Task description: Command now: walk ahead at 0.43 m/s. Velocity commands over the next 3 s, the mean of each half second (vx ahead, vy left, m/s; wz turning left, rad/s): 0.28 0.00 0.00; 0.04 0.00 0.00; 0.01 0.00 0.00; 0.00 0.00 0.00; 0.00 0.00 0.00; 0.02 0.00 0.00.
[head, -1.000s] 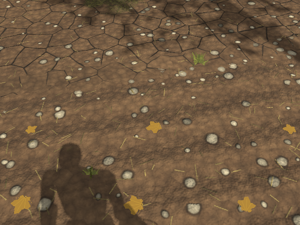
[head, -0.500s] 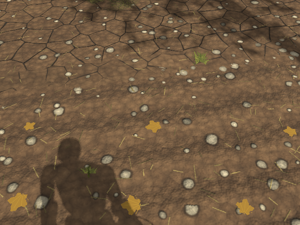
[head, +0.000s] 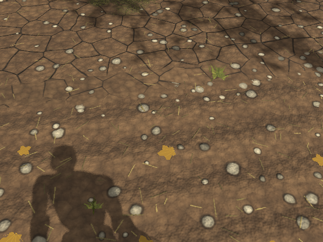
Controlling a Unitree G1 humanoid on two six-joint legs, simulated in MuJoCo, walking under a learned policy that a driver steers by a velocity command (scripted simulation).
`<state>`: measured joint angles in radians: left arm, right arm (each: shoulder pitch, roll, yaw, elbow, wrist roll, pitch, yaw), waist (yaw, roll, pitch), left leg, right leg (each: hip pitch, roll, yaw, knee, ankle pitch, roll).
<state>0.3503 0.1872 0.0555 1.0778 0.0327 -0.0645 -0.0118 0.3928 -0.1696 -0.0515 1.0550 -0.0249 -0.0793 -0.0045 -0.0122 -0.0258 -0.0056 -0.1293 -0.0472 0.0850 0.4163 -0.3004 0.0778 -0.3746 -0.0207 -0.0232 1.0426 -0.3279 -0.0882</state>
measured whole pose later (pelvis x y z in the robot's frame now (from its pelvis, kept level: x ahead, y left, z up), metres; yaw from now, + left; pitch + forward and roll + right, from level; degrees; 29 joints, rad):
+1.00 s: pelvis +0.26 +0.01 +0.00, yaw +1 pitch -1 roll +0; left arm 0.30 0.13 0.00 1.11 0.01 -0.02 0.03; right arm 0.33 -0.11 0.01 1.14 -0.01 -0.02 -0.04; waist 0.01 0.00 0.02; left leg -0.13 -0.01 0.03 0.39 -0.24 0.02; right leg -0.18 0.04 -0.08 0.38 -0.17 -0.07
